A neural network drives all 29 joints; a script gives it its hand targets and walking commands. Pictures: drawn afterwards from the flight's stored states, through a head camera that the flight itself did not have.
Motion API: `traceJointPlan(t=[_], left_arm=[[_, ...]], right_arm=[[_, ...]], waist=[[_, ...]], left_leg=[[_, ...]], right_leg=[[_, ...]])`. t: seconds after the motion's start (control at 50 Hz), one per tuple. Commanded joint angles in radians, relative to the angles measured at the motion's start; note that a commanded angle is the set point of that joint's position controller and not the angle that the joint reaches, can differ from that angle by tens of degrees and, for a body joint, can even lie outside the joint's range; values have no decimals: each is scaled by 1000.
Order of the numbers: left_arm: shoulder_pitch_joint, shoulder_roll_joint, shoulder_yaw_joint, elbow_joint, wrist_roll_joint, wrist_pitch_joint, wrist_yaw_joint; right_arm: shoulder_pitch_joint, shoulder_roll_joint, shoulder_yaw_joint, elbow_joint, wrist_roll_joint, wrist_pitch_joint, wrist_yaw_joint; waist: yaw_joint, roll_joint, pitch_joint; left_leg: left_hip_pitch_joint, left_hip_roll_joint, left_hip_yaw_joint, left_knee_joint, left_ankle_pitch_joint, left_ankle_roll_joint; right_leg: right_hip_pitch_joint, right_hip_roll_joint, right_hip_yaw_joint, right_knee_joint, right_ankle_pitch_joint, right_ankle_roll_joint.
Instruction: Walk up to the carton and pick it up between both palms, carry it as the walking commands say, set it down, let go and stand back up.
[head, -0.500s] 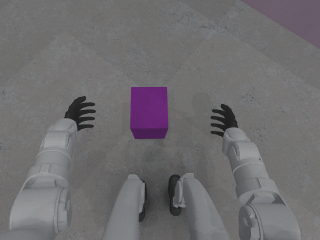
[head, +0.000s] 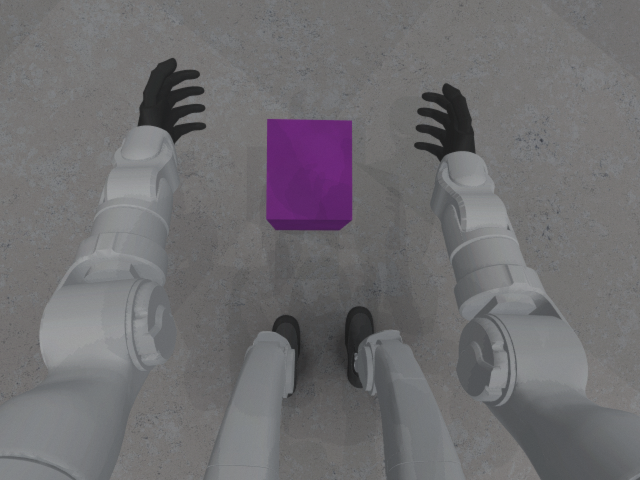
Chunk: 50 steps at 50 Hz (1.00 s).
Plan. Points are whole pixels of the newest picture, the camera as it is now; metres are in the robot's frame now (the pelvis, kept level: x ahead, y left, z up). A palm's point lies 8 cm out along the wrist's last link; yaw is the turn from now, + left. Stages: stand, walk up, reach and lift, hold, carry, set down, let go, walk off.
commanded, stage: reach and lift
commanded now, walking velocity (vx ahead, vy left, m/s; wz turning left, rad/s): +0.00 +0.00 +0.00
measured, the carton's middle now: (308, 182) +0.51 +0.03 -0.54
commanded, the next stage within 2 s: none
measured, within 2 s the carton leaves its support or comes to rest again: neither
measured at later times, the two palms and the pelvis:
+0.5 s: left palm (174, 110) +0.52 +0.21 -0.15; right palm (441, 120) +0.52 -0.14 -0.15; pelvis -0.01 +0.00 -0.04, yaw +0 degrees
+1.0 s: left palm (206, 145) +0.52 +0.20 -0.30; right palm (411, 148) +0.53 -0.14 -0.29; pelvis -0.03 -0.01 -0.17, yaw +0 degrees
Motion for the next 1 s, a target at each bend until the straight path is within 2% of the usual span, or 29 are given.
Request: traceJointPlan(t=[0.0, 0.06, 0.16, 0.24, 0.26, 0.3, 0.38, 0.44, 0.48, 0.5, 0.52, 0.54, 0.64, 0.72, 0.78, 0.88, 0.9, 0.92, 0.94, 0.98], left_arm=[[-303, 87, 5, -109, 3, -25, 33], [-337, 85, 21, -105, 17, -21, 45], [-397, 98, 65, -88, 38, -6, 43], [-408, 88, 93, -89, 44, 5, 22], [-404, 88, 101, -98, 50, 7, 15], [-405, 85, 112, -103, 60, 8, 5], [-438, 85, 113, -131, 70, 0, -12], [-454, 98, 105, -111, 74, -4, -14], [-470, 104, 102, -105, 76, -5, -15], [-471, 102, 93, -90, 73, -2, -14], [-479, 111, 95, -81, 76, -1, -14], [-489, 108, 86, -92, 71, 0, -13], [-504, 127, 59, -85, 55, 2, 3], [-536, 141, 11, -101, 17, 3, 17], [-571, 151, -27, -107, -18, 4, 33], [-607, 158, -57, -79, -45, 12, 57], [-600, 159, -60, -35, -43, 15, 58], [-625, 161, -64, -58, -48, 15, 60], [-614, 150, -74, -12, -51, 21, 60], [-647, 152, -85, -24, -59, 24, 60]], right_arm=[[-268, -121, -21, -98, 11, -40, 16], [-320, -144, -26, -103, 23, -44, 33], [-425, -149, -41, -86, 14, -30, 51], [-448, -138, -65, -67, -19, -15, 55], [-448, -137, -71, -76, -29, -13, 56], [-446, -141, -94, -61, -56, -8, 56], [-463, -131, -115, -66, -84, -15, 52], [-484, -129, -118, -61, -86, -21, 45], [-507, -132, -113, -57, -77, -22, 40], [-506, -135, -115, -47, -78, -22, 37], [-511, -131, -110, -39, -71, -21, 34], [-516, -132, -111, -51, -68, -21, 30], [-533, -148, -93, -45, -45, -22, 21], [-554, -178, -70, -58, -13, -26, 16], [-568, -205, -46, -50, 22, -28, 16], [-617, -246, -19, -38, 80, -28, 22], [-608, -241, -15, 5, 85, -24, 25], [-628, -248, -14, -10, 95, -24, 28], [-614, -251, -17, 32, 94, -22, 30], [-636, -264, -27, 41, 92, -20, 34]], waist=[[6, 113, -921], [22, 106, -950], [56, 44, -895], [49, -16, -864], [54, -16, -871], [45, -20, -853], [39, -7, -845], [44, 16, -827], [54, 28, -819], [39, 23, -811], [53, 26, -807], [42, 22, -829], [46, 20, -906], [32, 20, -982], [21, 31, -1005], [37, 60, -993], [39, 61, -960], [37, 65, -961], [28, 73, -917], [17, 70, -903]], left_leg=[[707, 11, -110, -13, 650, -74], [718, 12, -105, -8, 643, -77], [544, -1, -74, -29, 456, -74], [419, -10, -51, -23, 362, -75], [410, -12, -45, -19, 361, -77], [372, -12, -40, -5, 364, -81], [313, -16, -31, 49, 390, -89], [256, -16, -27, 99, 373, -91], [197, -23, -21, 136, 346, -92], [167, -23, -22, 150, 329, -92], [139, -25, -19, 173, 308, -90], [131, -26, -21, 191, 307, -89], [76, -32, -22, 306, 318, -92], [55, -33, -30, 397, 332, -91], [58, -31, -38, 458, 348, -94], [12, -34, -46, 548, 302, -93], [-13, -33, -46, 564, 270, -92], [-28, -33, -46, 579, 253, -93], [-61, -30, -47, 589, 226, -93], [-96, -29, -48, 614, 183, -94]], right_leg=[[265, 76, 45, 24, 276, 24], [230, 79, 42, 36, 262, 28], [277, 70, 51, 61, 218, 42], [342, 65, 59, 82, 214, 46], [357, 65, 60, 85, 221, 47], [354, 64, 63, 100, 230, 46], [329, 66, 67, 146, 255, 44], [296, 64, 72, 194, 243, 44], [290, 67, 77, 233, 237, 44], [282, 68, 72, 254, 228, 45], [275, 67, 76, 277, 215, 45], [279, 70, 72, 299, 222, 46], [238, 78, 64, 417, 240, 47], [171, 85, 46, 514, 245, 48], [79, 87, 31, 571, 230, 47], [-59, 86, 17, 661, 164, 48], [-95, 83, 15, 678, 133, 47], [-107, 81, 15, 695, 120, 47], [-144, 79, 13, 708, 97, 45], [-160, 77, 10, 744, 67, 45]])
